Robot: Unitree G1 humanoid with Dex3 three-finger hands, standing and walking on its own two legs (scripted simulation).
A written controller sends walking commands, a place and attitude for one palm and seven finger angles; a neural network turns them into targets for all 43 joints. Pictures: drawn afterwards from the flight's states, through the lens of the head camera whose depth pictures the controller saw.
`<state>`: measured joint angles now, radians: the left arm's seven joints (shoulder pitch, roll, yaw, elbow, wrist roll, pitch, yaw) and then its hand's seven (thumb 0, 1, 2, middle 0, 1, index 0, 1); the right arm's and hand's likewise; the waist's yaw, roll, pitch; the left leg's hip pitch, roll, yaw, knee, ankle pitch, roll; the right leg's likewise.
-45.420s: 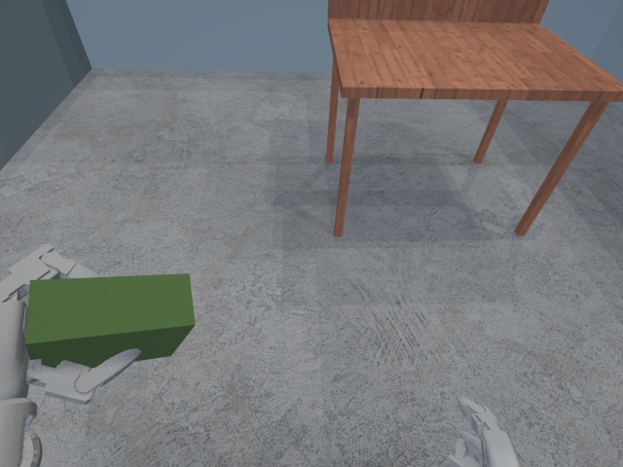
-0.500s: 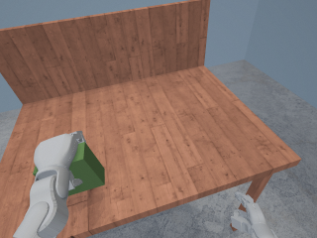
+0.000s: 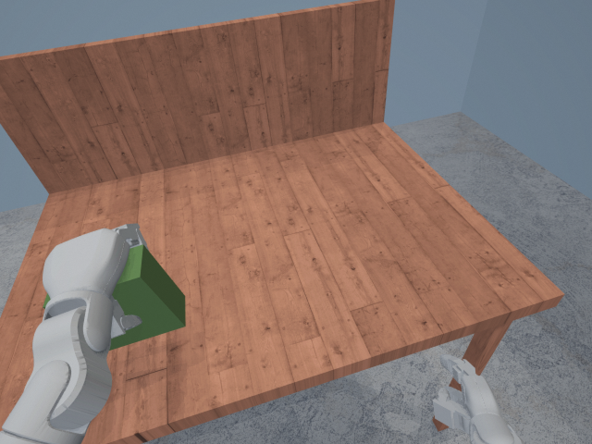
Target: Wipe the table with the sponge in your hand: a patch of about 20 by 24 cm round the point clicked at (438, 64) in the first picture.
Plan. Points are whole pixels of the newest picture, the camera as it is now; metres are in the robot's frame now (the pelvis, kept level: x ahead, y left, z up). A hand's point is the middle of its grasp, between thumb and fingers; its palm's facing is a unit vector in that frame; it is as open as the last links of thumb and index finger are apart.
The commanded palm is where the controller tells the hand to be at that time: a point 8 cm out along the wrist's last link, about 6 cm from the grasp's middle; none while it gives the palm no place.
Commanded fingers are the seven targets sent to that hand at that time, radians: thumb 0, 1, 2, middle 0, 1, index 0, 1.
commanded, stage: lift the sponge slowly off the table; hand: left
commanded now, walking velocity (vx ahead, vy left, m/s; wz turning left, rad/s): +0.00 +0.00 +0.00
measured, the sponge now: (132, 308) +0.24 +0.28 +0.08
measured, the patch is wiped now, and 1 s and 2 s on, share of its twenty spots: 1.00 1.00 1.00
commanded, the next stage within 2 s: bring the sponge back beside the body in 0.14 s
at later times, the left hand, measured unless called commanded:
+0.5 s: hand (117, 292) +0.23 +0.27 +0.13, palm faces +0.16 -0.18 -0.97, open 9.6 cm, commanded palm +0.19 +0.27 +0.20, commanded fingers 0.00 0.10 1.30 -1.20 -1.60 -1.20 -1.60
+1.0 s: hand (100, 317) +0.20 +0.28 +0.12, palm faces +0.13 -0.16 -0.98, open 9.6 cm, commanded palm +0.17 +0.27 +0.19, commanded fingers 0.00 0.10 1.30 -1.20 -1.60 -1.20 -1.60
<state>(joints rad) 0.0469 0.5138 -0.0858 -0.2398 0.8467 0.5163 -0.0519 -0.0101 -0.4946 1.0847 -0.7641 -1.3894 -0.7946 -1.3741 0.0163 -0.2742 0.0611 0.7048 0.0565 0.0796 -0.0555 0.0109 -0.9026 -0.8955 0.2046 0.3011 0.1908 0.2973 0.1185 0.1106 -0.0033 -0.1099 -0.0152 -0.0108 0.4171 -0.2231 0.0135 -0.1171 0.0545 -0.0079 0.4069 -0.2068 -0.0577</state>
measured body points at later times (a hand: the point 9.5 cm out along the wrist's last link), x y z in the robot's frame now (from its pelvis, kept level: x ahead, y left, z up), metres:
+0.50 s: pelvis +0.00 +0.00 +0.00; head -0.03 -0.04 +0.45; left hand +0.22 +0.27 +0.19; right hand +0.24 -0.20 -0.08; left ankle +0.01 +0.11 -0.74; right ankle +0.01 -0.08 -0.74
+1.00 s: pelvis -0.01 +0.00 +0.00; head -0.04 -0.04 +0.45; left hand +0.19 +0.28 +0.17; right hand +0.24 -0.20 -0.08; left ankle +0.01 +0.11 -0.74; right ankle +0.01 -0.08 -0.74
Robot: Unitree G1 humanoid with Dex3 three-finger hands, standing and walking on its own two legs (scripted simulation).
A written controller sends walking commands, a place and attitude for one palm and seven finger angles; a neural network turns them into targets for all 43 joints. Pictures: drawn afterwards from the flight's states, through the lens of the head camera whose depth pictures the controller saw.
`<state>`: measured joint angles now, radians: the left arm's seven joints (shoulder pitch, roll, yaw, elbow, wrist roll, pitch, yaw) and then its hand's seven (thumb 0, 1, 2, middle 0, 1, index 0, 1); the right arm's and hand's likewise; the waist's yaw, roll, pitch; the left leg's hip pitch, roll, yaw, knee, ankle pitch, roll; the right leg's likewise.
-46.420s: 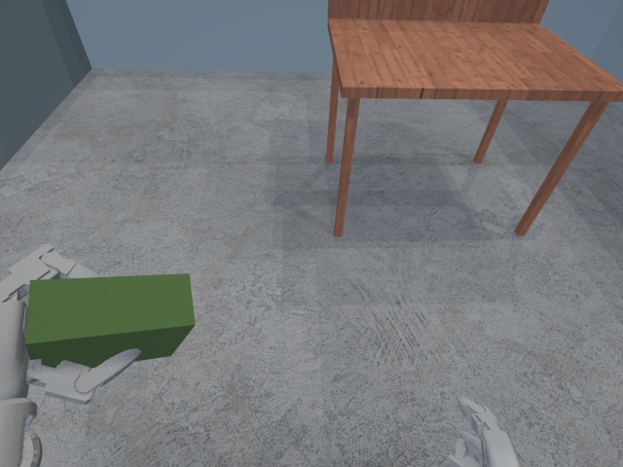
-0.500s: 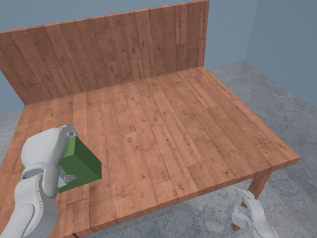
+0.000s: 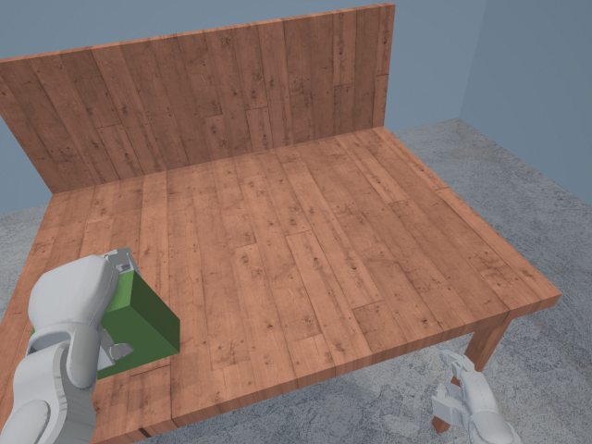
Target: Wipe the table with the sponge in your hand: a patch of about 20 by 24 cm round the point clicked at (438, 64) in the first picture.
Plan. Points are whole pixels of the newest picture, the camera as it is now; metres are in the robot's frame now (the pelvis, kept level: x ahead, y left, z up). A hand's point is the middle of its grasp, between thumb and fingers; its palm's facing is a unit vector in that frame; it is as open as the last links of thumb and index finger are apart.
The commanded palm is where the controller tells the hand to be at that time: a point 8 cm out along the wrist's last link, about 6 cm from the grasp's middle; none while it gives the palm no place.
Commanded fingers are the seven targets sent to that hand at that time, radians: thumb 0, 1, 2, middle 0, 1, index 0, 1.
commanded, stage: bring the sponge back beside the body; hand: left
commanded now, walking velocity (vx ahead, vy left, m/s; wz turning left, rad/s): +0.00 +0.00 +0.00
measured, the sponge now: (124, 335) +0.21 +0.28 +0.07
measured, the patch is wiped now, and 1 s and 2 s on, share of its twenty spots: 1.00 1.00 1.00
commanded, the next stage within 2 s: step back with the hand held close in 0.82 s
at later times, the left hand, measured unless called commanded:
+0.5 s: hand (94, 332) +0.18 +0.29 +0.11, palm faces +0.10 -0.15 -0.98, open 9.6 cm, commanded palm +0.15 +0.28 +0.18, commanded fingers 0.00 0.10 1.30 -1.20 -1.60 -1.20 -1.60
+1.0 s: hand (105, 322) +0.20 +0.27 +0.12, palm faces +0.21 -0.49 -0.85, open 9.7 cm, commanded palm +0.15 +0.29 +0.17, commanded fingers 0.00 0.10 1.30 -1.20 -1.60 -1.20 -1.60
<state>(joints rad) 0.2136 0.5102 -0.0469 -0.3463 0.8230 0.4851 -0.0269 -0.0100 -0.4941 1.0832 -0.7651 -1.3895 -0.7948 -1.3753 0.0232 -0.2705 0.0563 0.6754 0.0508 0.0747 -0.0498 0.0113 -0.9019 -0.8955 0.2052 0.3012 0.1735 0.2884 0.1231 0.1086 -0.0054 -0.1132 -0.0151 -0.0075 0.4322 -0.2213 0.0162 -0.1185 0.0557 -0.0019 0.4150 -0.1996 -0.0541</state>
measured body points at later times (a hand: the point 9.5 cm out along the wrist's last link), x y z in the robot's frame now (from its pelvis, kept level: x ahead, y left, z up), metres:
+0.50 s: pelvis +0.00 +0.00 +0.00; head -0.04 -0.03 +0.45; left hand +0.17 +0.29 +0.16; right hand +0.25 -0.20 -0.07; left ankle +0.02 +0.11 -0.74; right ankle +0.02 -0.09 -0.74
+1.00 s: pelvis +0.00 +0.01 +0.00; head -0.03 -0.03 +0.45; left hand +0.18 +0.30 +0.17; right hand +0.24 -0.19 -0.07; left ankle +0.02 +0.11 -0.74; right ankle +0.02 -0.09 -0.74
